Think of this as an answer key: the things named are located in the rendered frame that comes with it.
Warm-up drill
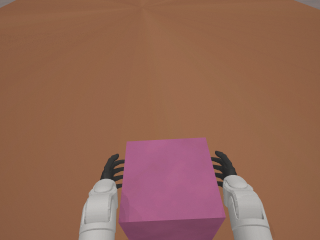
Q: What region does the robot right forearm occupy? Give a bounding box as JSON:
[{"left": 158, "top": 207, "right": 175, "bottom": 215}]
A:
[{"left": 222, "top": 175, "right": 273, "bottom": 240}]

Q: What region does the robot left forearm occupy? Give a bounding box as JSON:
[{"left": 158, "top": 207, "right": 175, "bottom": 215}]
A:
[{"left": 78, "top": 178, "right": 118, "bottom": 240}]

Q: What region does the robot left hand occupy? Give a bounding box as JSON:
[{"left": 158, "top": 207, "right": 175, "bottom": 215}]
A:
[{"left": 100, "top": 153, "right": 125, "bottom": 189}]

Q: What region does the carton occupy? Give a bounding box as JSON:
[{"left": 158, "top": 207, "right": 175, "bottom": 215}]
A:
[{"left": 118, "top": 137, "right": 226, "bottom": 240}]

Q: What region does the robot right hand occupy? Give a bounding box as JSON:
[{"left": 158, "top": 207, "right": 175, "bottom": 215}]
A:
[{"left": 211, "top": 150, "right": 237, "bottom": 187}]

